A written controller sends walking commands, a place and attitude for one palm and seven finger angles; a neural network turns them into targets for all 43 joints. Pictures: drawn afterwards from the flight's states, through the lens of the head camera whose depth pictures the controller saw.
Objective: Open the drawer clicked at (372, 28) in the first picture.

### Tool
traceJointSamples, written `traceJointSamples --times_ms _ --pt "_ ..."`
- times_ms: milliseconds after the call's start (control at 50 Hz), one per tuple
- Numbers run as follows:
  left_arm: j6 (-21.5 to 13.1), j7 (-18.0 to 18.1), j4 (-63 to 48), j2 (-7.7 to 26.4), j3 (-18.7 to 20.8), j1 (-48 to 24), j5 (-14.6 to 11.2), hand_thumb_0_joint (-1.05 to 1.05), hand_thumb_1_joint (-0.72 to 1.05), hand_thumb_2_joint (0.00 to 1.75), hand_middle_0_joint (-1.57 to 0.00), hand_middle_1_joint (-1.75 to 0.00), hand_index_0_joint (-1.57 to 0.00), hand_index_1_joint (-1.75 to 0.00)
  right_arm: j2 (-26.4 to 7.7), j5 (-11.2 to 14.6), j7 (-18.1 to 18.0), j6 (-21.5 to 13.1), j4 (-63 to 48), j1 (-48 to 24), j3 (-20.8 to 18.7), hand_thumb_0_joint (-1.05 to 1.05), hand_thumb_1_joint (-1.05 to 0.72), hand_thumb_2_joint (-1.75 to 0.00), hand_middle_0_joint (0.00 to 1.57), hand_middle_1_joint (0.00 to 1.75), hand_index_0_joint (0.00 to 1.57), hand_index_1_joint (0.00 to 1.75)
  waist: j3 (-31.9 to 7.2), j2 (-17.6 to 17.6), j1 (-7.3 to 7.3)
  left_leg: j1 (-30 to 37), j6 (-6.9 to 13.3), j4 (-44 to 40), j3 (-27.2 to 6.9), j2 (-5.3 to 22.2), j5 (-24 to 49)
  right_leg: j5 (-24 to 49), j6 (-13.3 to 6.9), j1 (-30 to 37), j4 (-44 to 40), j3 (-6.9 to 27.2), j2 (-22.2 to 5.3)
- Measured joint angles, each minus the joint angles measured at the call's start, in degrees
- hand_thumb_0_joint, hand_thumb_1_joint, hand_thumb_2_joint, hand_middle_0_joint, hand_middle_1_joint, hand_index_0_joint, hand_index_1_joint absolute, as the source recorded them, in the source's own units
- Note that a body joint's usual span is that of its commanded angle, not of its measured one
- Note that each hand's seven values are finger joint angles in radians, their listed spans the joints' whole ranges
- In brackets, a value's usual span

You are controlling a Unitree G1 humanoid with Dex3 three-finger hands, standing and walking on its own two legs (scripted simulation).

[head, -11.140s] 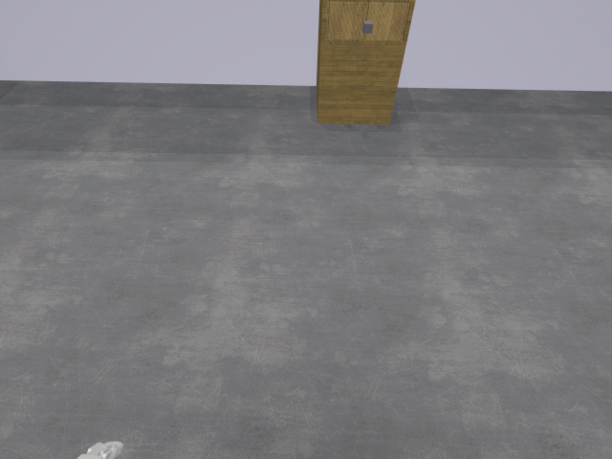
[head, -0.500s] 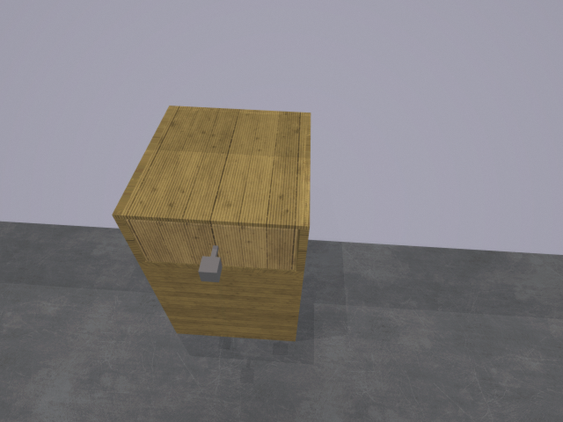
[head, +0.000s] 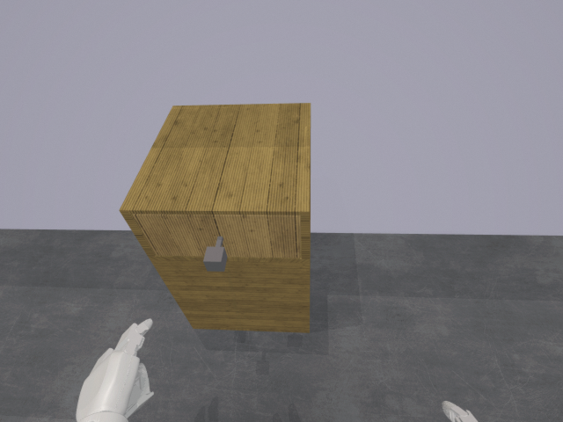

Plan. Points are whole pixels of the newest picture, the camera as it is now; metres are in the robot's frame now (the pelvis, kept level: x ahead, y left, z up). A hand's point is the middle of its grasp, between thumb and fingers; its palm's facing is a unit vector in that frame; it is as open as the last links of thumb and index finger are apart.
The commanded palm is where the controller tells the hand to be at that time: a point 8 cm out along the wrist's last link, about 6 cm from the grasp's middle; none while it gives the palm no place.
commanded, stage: raise the hand with hooked fingers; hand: left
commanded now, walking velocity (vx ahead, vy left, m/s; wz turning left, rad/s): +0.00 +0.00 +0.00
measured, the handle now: (217, 251) +0.52 +0.19 -0.19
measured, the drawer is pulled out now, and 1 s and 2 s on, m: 0.00 0.00 0.00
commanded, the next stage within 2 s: move the hooked fingers above the handle in 1.70 s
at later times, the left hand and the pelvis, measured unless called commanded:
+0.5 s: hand (139, 356) +0.22 +0.22 -0.01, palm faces +0.04 -0.09 -1.00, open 10.2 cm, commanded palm +0.19 +0.22 +0.04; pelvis -0.02 -0.02 -0.03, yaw +1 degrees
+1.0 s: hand (125, 297) +0.28 +0.24 +0.04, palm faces +0.05 -0.10 -0.99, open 13.1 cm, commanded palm +0.26 +0.24 +0.10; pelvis +0.01 +0.01 +0.00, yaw -1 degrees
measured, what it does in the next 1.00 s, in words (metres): stands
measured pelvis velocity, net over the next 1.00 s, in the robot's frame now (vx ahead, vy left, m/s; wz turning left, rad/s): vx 0.01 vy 0.01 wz -0.01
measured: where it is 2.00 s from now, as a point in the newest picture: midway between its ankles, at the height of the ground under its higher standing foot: outside the picture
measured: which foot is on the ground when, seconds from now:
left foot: down 0.00-1.00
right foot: down 0.00-1.00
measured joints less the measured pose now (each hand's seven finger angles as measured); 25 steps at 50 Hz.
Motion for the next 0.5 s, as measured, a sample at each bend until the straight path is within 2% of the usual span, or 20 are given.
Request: traceJointSamples --times_ms 60,100,160,240,300,360,420,500 --pt "-1.62 4.67 -2.40 -0.25 0.20 -3.36 14.94 0.03 0.81 0.85 -0.21 -0.38 -0.20 -0.37 -1.18 -2.04 2.35 3.89 -6.22 -4.80 -1.26 0.02 -0.91 -0.90 0.20 0.30 0.20 0.30 -3.04 0.31 0.43 -5.03 -0.34 4.01 1.45 0.75 -1.39 -0.96 -0.29 -5.90 4.47 1.46 0.67" --pt "-3.39 6.10 -3.25 -1.26 -0.11 -3.40 22.35 0.02 0.77 0.83 -0.21 -0.41 -0.20 -0.40 -1.26 -2.41 4.01 7.17 -9.67 -7.61 -1.77 0.02 -0.91 -0.90 0.20 0.30 0.20 0.30 -4.17 -0.44 1.38 -7.08 -0.56 5.62 2.55 1.27 -1.99 -1.38 -0.50 -8.68 6.64 2.56 1.20" --pt "-6.52 7.38 -4.45 -2.20 -1.24 -1.13 30.19 0.01 0.69 0.80 -0.22 -0.45 -0.21 -0.44 -1.15 -2.45 5.53 11.05 -13.68 -10.23 -1.89 0.01 -0.91 -0.90 0.20 0.30 0.19 0.30 -4.73 -2.49 3.23 -9.45 -0.83 7.42 3.14 1.60 -2.53 -2.14 -0.99 -11.67 9.29 3.13 1.54" --pt "-8.17 10.32 -5.04 -0.92 -1.99 1.77 37.19 0.01 0.59 0.76 -0.23 -0.51 -0.23 -0.50 -0.86 -3.40 6.07 14.33 -16.90 -11.89 -1.97 0.01 -0.91 -0.90 0.20 0.30 0.19 0.30 -4.05 -4.35 5.91 -12.64 -1.28 10.61 1.87 1.78 -3.41 -3.38 -1.68 -14.31 12.22 1.86 1.62" --pt "-8.32 12.01 -5.08 1.54 -0.98 0.87 38.47 0.00 0.51 0.73 -0.25 -0.55 -0.24 -0.55 -0.14 -4.04 5.72 15.53 -16.95 -13.03 -1.80 0.01 -0.91 -0.90 0.20 0.30 0.19 0.30 -3.64 -4.22 7.07 -15.10 -1.43 13.77 0.13 1.82 -4.49 -4.52 -2.09 -15.69 14.37 0.12 1.57" --pt "-7.72 12.32 -4.88 3.47 0.63 -2.51 36.70 0.00 0.43 0.70 -0.26 -0.60 -0.25 -0.59 1.08 -4.02 5.11 15.74 -15.79 -13.87 -1.02 0.01 -0.90 -0.90 0.20 0.30 0.19 0.30 -3.11 -2.88 6.94 -16.28 -1.61 16.15 -1.67 1.76 -5.42 -5.43 -2.29 -15.70 15.54 -1.62 1.47" --pt "-5.49 10.54 -4.27 4.05 1.40 -6.87 34.07 0.00 0.36 0.67 -0.27 -0.64 -0.26 -0.64 2.57 -3.63 4.56 15.84 -14.37 -13.73 0.30 0.01 -0.90 -0.90 0.20 0.30 0.20 0.30 -2.49 -1.36 6.11 -15.64 -1.79 16.28 -2.66 1.65 -5.55 -5.45 -2.24 -14.38 14.90 -2.56 1.40" --pt "-2.63 5.64 -4.17 3.70 1.15 -10.49 31.49 0.00 0.27 0.63 -0.27 -0.70 -0.26 -0.70 4.12 -2.82 4.11 16.49 -12.87 -11.53 2.25 0.01 -0.90 -0.90 0.20 0.30 0.20 0.30 -1.71 -0.51 4.94 -12.19 -1.63 12.46 -2.15 1.62 -4.30 -4.01 -1.84 -11.16 11.12 -2.00 1.46"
